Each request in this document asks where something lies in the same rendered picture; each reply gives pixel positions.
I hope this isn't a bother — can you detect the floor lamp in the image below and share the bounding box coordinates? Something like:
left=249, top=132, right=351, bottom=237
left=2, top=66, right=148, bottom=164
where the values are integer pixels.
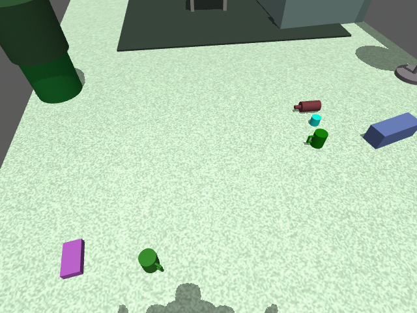
left=395, top=65, right=417, bottom=85

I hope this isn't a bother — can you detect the sofa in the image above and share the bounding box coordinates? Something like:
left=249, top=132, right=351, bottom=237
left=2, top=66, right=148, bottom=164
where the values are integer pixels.
left=257, top=0, right=372, bottom=29

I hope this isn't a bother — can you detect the potted plant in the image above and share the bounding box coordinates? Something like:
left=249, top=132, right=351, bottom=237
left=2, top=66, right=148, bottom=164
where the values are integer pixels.
left=0, top=0, right=82, bottom=104

